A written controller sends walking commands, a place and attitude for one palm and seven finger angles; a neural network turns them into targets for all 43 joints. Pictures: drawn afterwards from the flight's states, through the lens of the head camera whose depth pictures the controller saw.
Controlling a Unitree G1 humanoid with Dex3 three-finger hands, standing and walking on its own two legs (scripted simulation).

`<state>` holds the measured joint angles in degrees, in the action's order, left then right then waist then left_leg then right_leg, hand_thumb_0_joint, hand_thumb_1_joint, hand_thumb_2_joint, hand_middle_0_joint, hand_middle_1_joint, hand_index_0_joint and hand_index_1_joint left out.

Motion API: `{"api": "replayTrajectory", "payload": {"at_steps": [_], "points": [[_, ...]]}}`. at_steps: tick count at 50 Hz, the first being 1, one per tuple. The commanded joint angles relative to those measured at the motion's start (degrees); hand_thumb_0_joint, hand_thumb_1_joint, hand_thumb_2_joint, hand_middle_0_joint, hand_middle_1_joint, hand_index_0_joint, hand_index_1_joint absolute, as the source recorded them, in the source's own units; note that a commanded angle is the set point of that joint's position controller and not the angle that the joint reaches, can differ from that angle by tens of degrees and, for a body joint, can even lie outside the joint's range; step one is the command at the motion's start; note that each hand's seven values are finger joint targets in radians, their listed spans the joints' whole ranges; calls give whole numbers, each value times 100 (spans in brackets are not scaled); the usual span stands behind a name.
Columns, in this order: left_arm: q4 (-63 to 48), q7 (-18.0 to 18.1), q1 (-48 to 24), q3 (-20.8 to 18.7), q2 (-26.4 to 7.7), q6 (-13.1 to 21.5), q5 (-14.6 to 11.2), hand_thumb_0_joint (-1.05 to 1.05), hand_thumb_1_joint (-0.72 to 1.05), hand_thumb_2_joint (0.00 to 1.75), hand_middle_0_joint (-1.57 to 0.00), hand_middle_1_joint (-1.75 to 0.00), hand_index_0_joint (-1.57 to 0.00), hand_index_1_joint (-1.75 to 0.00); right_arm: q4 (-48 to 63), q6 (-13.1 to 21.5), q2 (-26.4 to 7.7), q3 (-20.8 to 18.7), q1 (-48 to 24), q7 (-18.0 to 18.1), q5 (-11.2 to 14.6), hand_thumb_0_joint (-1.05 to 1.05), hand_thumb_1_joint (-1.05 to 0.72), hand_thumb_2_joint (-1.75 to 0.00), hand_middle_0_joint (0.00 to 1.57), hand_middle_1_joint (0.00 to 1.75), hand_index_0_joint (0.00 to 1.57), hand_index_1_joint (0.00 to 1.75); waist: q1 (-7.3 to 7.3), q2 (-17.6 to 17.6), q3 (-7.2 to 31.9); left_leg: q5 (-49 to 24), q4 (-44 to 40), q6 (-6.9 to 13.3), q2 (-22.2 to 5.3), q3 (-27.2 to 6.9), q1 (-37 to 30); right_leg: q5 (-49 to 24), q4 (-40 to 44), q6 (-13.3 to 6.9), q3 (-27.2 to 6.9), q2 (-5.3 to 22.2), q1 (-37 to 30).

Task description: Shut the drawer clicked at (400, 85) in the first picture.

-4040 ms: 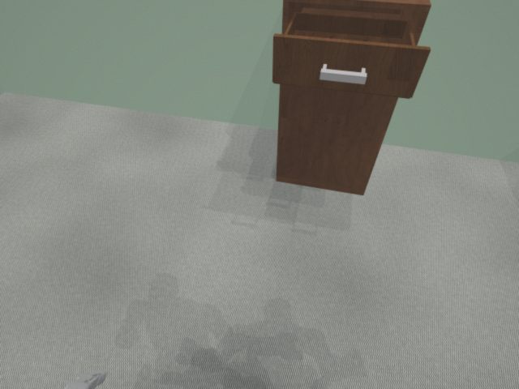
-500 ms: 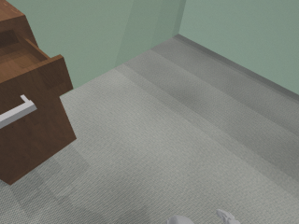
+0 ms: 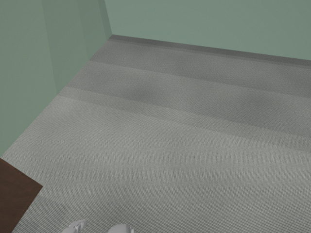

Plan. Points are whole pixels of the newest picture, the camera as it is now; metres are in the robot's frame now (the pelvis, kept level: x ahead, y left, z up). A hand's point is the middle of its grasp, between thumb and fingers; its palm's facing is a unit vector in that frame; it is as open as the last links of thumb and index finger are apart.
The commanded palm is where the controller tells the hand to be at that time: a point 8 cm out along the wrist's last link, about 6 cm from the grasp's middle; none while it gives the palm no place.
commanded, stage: walk to a spot facing it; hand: left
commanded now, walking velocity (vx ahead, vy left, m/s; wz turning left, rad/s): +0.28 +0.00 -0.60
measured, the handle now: out of the picture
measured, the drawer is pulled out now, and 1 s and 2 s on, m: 0.28 0.28 0.28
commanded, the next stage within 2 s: turn to face it in 0.62 s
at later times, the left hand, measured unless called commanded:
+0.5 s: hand (92, 208) +0.22 +0.22 -0.17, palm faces -0.26 -0.95 -0.15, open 7.4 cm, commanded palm none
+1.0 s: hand (142, 155) +0.40 +0.07 -0.16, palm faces -0.46 -0.87 -0.18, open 7.4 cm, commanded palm none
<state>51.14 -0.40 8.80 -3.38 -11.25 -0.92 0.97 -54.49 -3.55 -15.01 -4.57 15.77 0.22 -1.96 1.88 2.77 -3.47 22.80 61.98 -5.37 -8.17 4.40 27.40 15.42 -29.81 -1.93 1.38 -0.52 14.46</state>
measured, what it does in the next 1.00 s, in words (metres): walks ahead, turning right: left foot, then right foot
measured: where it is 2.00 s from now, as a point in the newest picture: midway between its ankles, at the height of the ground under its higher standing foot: outside the picture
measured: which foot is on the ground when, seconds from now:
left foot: up 0.00-0.24, down 0.26-0.74, up 0.76-1.00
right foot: down 0.00-0.26, up 0.28-0.70, down 0.72-1.00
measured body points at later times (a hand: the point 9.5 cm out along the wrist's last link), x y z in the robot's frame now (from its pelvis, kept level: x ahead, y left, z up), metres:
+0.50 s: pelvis +0.11 +0.05 +0.01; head +0.16 +0.07 +0.46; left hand +0.23 +0.27 -0.15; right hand +0.06 -0.18 -0.12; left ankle +0.09 +0.15 -0.74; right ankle +0.08 -0.10 -0.64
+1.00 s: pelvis +0.21 -0.02 +0.00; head +0.22 -0.03 +0.44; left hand +0.42 +0.12 -0.14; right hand +0.13 -0.23 -0.16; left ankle +0.27 +0.11 -0.69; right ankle +0.19 -0.11 -0.74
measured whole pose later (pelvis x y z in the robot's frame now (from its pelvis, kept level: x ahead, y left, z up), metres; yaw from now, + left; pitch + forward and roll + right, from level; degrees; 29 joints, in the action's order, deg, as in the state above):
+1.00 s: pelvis +0.21 -0.02 +0.00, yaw -25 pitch -1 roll -1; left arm 54.4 0.8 5.8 -1.3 -7.8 -0.2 1.4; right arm -56.7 -1.8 -9.4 -2.5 15.2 0.9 -1.0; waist 3.3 2.0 -2.5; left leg 23.7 54.8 -2.9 -6.3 2.8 25.6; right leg 14.4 -30.4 -2.9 9.4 0.8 15.4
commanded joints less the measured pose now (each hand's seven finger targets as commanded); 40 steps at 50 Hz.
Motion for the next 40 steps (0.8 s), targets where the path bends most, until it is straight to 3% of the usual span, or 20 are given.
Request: {"api": "replayTrajectory", "payload": {"at_steps": [1, 8, 10, 11, 12, 13, 14, 16, 18, 20, 21, 30, 33, 34, 35, 36, 37, 38, 39, 40], "points": [[-252, 32, 329, -322, -1259, 156, 13, 0, 90, 90, -20, -30, -20, -30, 633, 270, -388, -51, -366, -74, -14, 0, -90, -90, 20, 30, 20, 30, -294, -1172, 108, -296, -485, -36, 64, -67, 506, 1153, 1769, -790, -1776, 1272, -212], [-216, -2, 505, -354, -1360, 187, 41, 0, 90, 90, -20, -30, -20, -30, 908, 487, -247, -9, -629, -87, 71, 0, -90, -90, 20, 30, 20, 30, -377, -1285, 147, 13, -2167, 100, 491, -45, -289, 784, 1479, -844, -2230, 1198, -175], [-245, -7, 332, -369, -1285, 157, 13, 0, 90, 90, -20, -30, -20, -30, 790, 557, -243, 4, -178, -27, 77, 0, -90, -90, 20, 30, 20, 30, -138, -1246, 250, -502, -3094, 143, 660, 83, -1357, 716, 1053, -643, -2116, 905, 340], [-284, -21, 202, -343, -1138, 132, -3, 0, 90, 90, -20, -30, -20, -30, 639, 598, -354, -16, 269, 32, 89, 0, -90, -90, 20, 30, 20, 30, 87, -922, 316, -677, -3669, 151, 593, 103, -2275, 825, 600, -446, -1895, 632, 916], [-371, -59, 250, -266, -726, 107, -35, 0, 90, 90, -20, -30, -20, -30, 499, 644, -794, -95, 777, 106, 38, 0, -90, -90, 20, 30, 20, 30, 291, 293, 611, 332, -4345, 355, -369, -984, -3232, 1126, -620, -171, -1399, 59, 1777], [-513, -120, 255, -211, -437, 128, -46, 0, 90, 90, -20, -30, -20, -30, 498, 617, -1347, -205, 1186, 108, -5, 0, -90, -90, 20, 30, 20, 30, 426, 1643, 621, 1493, -5103, 853, -1902, -2808, -3404, 1908, -2366, 143, -398, -435, 2689], [-592, -145, 22, -278, -676, 156, 35, 0, 90, 90, -20, -30, -20, -30, 525, 630, -1227, -138, 1029, 120, -13, 0, -90, -90, 20, 30, 20, 30, 416, 1250, 227, 1943, -5468, 1188, -2310, -3237, -2742, 1681, -3193, 172, -493, 57, 2889], [-367, -253, -7, -345, -690, 145, 95, 0, 90, 90, -20, -30, -20, -30, 541, 688, -663, 26, 458, 122, 8, 0, -90, -90, 20, 30, 20, 30, 88, 566, -382, 1165, -5475, 984, -1665, -2050, -1961, 697, -3845, 224, -382, 386, 2750], [-129, -294, 379, -307, -515, 80, 83, 0, 90, 90, -20, -30, -20, -30, 523, 746, -360, 112, 151, 168, 61, 0, -90, -90, 20, 30, 20, 30, -158, 568, -130, -1163, -5056, 758, -1212, -682, -2145, 131, -3946, 345, -174, 463, 2474], [-87, -259, 372, -256, -380, 11, 63, 0, 90, 90, -20, -30, -20, -30, 353, 773, -287, 144, 502, 206, 69, 0, -90, -90, 20, 30, 20, 30, -116, 614, 78, -3417, -4608, 808, -1104, -44, -2438, 132, -3909, 437, -44, 415, 2385], [-81, -250, 373, -242, -321, -16, 55, 0, 90, 90, -20, -30, -20, -30, 290, 767, -317, 125, 557, 209, 75, 0, -90, -90, 20, 30, 20, 30, -131, 625, 120, -3932, -4481, 861, -1090, 182, -2574, 109, -3823, 461, 38, 407, 2428], [-295, -217, -637, -156, -125, -55, 60, 0, 90, 90, -20, -30, -20, -30, -117, 583, -336, -19, 868, 183, 37, 0, -90, -90, 20, 30, 20, 30, 124, 782, -83, -4733, -3904, 1001, -1165, 999, -2772, 31, -1680, 351, 648, 283, 1875], [-250, -164, -298, -179, -298, 31, 83, 0, 90, 90, -20, -30, -20, -30, -96, 531, -502, -127, 766, 149, 71, 0, -90, -90, 20, 30, 20, 30, -99, 811, 240, -5790, -2997, 891, -1265, 1153, -2845, 109, -937, 134, 863, -18, 959], [-143, -144, 201, -215, -418, 90, 92, 0, 90, 90, -20, -30, -20, -30, -36, 526, -562, -138, 667, 133, 102, 0, -90, -90, 20, 30, 20, 30, -390, 672, 534, -5923, -2260, 740, -1168, 1279, -2706, -265, -451, 63, 922, -134, 251], [40, -101, 873, -300, -753, 191, 102, 0, 90, 90, -20, -30, -20, -30, 71, 526, -525, -127, 627, 82, 163, 0, -90, -90, 20, 30, 20, 30, -746, 199, 1006, -5187, -1022, 492, -1116, 1265, -1742, -1231, 134, -112, 598, 119, -1328], [191, -1, 1489, -419, -1397, 269, 87, 0, 90, 90, -20, -30, -20, -30, 256, 523, -130, -28, 737, 46, 245, 0, -90, -90, 20, 30, 20, 30, -900, -1241, 1779, -229, 681, 133, -173, 1171, 187, -4145, -29, -859, -1694, 1880, -3137], [335, 75, 1713, -419, -1590, 232, -82, 0, 90, 90, -20, -30, -20, -30, 356, 516, -15, 7, 410, 149, 222, 0, -90, -90, 20, 30, 20, 30, -934, -1207, 2054, 1667, 1702, 110, 233, 325, 695, -6591, -109, -1372, -2090, 2598, -3154], [181, 161, 1498, -393, -1422, 215, -76, 0, 90, 90, -20, -30, -20, -30, 342, 468, -9, 70, 431, 186, 199, 0, -90, -90, 20, 30, 20, 30, -817, -1453, 2210, 1205, 1733, 181, 134, -392, 476, -5724, 189, -1301, -2005, 2441, -2622], [97, 203, 989, -321, -1231, 184, -39, 0, 90, 90, -20, -30, -20, -30, 250, 428, -20, 65, 318, 176, 172, 0, -90, -90, 20, 30, 20, 30, -646, -1237, 1701, 925, 1796, 213, 84, -424, 519, -4606, 436, -1295, -1893, 2282, -2010], [7, 238, 496, -212, -932, 187, -27, 0, 90, 90, -20, -30, -20, -30, 81, 353, 13, 90, 329, 172, 121, 0, -90, -90, 20, 30, 20, 30, -373, -704, 1166, 543, 1600, 225, -22, -453, 324, -3916, 651, -1138, -1384, 2068, -1155]]}}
